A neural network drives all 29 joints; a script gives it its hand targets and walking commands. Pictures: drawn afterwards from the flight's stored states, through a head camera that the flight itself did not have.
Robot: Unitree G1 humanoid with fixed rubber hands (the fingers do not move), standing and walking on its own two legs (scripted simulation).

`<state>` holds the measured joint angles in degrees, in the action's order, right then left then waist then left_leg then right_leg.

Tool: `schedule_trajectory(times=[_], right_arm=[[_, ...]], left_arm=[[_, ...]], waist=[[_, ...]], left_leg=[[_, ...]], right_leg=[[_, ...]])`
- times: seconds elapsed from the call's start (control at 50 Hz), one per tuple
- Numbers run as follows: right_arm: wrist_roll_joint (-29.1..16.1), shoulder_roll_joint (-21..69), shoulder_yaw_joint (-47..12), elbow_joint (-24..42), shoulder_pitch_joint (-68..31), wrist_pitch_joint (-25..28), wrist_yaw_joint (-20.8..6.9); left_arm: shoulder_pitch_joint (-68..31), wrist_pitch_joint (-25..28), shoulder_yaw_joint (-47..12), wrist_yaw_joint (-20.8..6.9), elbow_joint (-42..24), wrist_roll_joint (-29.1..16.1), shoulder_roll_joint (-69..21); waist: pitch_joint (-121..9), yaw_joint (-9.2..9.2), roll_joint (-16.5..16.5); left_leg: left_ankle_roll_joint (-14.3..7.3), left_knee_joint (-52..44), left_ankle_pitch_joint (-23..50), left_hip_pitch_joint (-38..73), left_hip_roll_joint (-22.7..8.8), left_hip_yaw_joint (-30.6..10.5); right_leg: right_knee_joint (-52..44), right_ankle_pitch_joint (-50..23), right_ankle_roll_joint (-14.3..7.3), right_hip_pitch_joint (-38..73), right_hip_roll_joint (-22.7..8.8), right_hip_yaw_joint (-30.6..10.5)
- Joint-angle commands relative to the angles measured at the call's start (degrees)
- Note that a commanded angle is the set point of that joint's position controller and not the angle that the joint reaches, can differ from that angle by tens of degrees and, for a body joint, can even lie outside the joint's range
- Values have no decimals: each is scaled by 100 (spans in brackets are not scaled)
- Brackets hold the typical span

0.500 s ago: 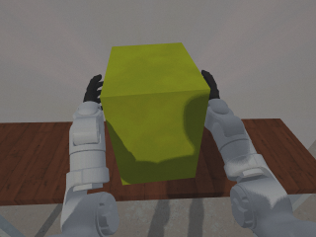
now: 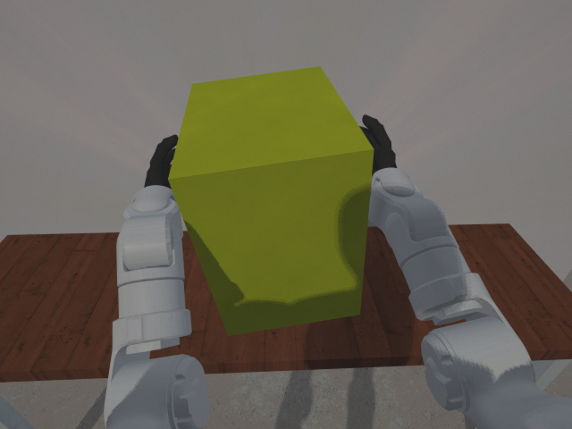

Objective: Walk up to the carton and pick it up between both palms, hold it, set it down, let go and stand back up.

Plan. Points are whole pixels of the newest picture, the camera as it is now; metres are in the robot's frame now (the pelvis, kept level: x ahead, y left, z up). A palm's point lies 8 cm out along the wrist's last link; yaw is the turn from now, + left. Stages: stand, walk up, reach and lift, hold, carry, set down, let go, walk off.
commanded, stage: hold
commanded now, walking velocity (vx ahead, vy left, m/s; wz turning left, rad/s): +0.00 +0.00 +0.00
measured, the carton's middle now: (275, 197) +0.40 +0.00 +0.18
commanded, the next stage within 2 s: none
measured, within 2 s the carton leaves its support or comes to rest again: neither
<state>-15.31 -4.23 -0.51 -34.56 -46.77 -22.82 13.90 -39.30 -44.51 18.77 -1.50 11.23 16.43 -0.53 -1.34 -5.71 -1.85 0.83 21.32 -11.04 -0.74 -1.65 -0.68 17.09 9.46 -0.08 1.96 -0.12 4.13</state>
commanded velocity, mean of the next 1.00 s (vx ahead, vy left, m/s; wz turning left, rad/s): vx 0.00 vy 0.00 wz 0.00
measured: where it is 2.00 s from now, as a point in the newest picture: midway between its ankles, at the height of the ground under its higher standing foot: outside the picture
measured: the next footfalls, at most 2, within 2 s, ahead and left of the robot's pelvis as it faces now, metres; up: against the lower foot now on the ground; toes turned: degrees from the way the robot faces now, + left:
none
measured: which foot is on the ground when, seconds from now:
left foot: down 0.00-1.00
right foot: down 0.00-1.00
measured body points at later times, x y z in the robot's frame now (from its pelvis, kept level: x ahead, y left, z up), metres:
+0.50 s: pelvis +0.00 -0.01 +0.00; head -0.08 +0.01 +0.44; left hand +0.38 +0.15 +0.23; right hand +0.38 -0.15 +0.25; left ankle +0.02 +0.13 -0.75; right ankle +0.01 -0.12 -0.75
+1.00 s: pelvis +0.00 +0.00 +0.00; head -0.08 +0.02 +0.44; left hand +0.37 +0.16 +0.23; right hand +0.38 -0.14 +0.25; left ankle +0.02 +0.13 -0.75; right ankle +0.01 -0.12 -0.75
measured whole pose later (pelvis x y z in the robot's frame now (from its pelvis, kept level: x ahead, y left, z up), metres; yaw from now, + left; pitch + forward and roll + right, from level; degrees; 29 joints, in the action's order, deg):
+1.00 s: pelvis +0.00 +0.00 +0.00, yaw +1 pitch -9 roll -1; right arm -15.4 -3.4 1.4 -32.9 -48.7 -28.8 14.9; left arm -40.9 -48.5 19.9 -3.1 11.0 16.8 0.2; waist -2.1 -5.8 -2.2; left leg 1.1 20.7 -10.9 -0.4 -1.4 -1.5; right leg 17.5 10.1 -0.4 2.1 0.0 3.9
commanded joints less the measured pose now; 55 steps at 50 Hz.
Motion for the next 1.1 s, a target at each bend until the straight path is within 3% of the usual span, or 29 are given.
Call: schedule_trajectory(times=[0.0, 0.04, 0.1, 0.14, 0.18, 0.28, 0.32, 0.38, 0.48, 0.56, 0.68, 0.78, 0.9, 0.94, 0.96, 1.0, 1.04, 1.08], right_arm=[[-434, 3640, -1660, 1557, -4469, 40, -589], [-334, 3562, -1450, 1308, -4580, -26, -645], [-263, 3712, -1368, 1290, -4731, -26, -703], [-313, 3692, -1362, 1242, -4753, -40, -710], [-338, 3782, -1381, 1234, -4775, -73, -690], [-539, 3792, -1710, 1362, -4672, -170, -569], [-497, 3760, -1651, 1210, -4625, -213, -562], [-599, 3754, -1764, 1607, -4831, -172, -541], [-668, 3827, -1811, 1788, -4754, -212, -485], [-643, 3877, -1745, 1572, -4718, -272, -525], [-845, 3853, -1987, 2056, -4655, -301, -388], [-673, 3621, -1693, 1670, -4361, -415, -436], [-729, 3604, -1765, 1699, -4352, -466, -441], [-713, 3682, -1759, 1746, -4453, -452, -448], [-744, 3704, -1754, 1707, -4369, -452, -469], [-862, 3720, -1941, 2070, -4589, -375, -487], [-919, 3594, -1951, 2062, -4507, -384, -498], [-841, 3613, -1906, 1930, -4402, -401, -515]], left_arm=[[-4628, 354, -2674, -768, -616, -794, -3174], [-4683, 288, -2545, -811, -318, -714, -3097], [-4986, 324, -2716, -785, -436, -857, -3208], [-5020, 322, -2804, -765, -455, -895, -3311], [-5110, 349, -2742, -752, -488, -937, -3274], [-4804, 309, -2552, -746, -504, -890, -3087], [-4716, 268, -2315, -816, -341, -793, -2994], [-4674, 233, -2340, -881, -410, -802, -2970], [-4861, 281, -2567, -856, -726, -940, -3020], [-4963, 284, -2472, -843, -605, -876, -2946], [-4823, 273, -2769, -838, -1010, -1034, -3031], [-4539, 143, -2626, -919, -640, -859, -3002], [-4560, 99, -2627, -965, -833, -810, -2983], [-4723, 155, -2661, -965, -889, -888, -3019], [-4797, 183, -2752, -941, -1053, -937, -3077], [-4784, 197, -2823, -868, -1179, -993, -3106], [-4726, 196, -2952, -789, -1250, -1033, -3196], [-4581, 148, -2802, -789, -1121, -960, -3091]], waist=[[-1582, -9, 311], [-1378, 20, 353], [-1646, -45, 488], [-1845, -110, 636], [-2009, -112, 573], [-2181, 12, 416], [-1885, 75, 227], [-2115, 158, 204], [-2265, 5, 265], [-2006, 86, 319], [-2457, -74, 375], [-1783, -99, 451], [-1777, -75, 505], [-1836, -69, 455], [-1940, -101, 570], [-2250, 17, 542], [-2268, -29, 684], [-2059, -13, 521]], left_leg=[[160, -455, 1128, 133, 422, 197], [88, -633, 591, -122, 386, 217], [109, -607, 507, -172, 364, 196], [184, -559, 686, -93, 374, 186], [172, -495, 824, -54, 421, 177], [170, -311, 1387, 167, 507, 192], [106, -441, 1132, -22, 503, 217], [97, -409, 1188, 48, 522, 245], [155, -302, 1444, 232, 538, 208], [109, -390, 1136, 22, 525, 217], [217, -164, 1702, 358, 561, 132], [227, -390, 1161, 118, 489, 148], [290, -312, 1528, 225, 486, 143], [280, -365, 1308, 142, 506, 155], [323, -346, 1492, 206, 474, 138], [341, -220, 1880, 336, 478, 127], [414, -145, 2102, 473, 458, 91], [339, -180, 1938, 432, 479, 120]], right_leg=[[-244, -685, 298, 111, 386, 10], [-303, -139, 243, 86, 391, -4], [-253, -54, 227, 48, 381, 5], [-219, -226, 206, 139, 391, -4], [-181, -454, 247, 195, 370, -33], [-127, -1132, 343, 411, 373, -63], [-171, -918, 361, 428, 377, -52], [-175, -959, 379, 514, 388, -64], [-137, -1309, 408, 470, 405, -51], [-166, -983, 380, 342, 370, -72], [-52, -1735, 459, 542, 393, -86], [-183, -982, 356, 318, 379, -58], [-152, -1159, 342, 398, 408, -28], [-168, -1021, 357, 349, 396, -47], [-108, -1156, 324, 371, 414, -37], [-68, -1417, 330, 441, 455, -31], [-64, -1393, 274, 344, 491, -27], [-122, -1295, 301, 314, 468, -31]])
